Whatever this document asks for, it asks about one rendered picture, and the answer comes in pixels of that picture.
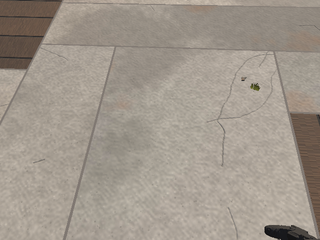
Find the robot right hand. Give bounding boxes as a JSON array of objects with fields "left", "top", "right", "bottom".
[{"left": 264, "top": 225, "right": 320, "bottom": 240}]

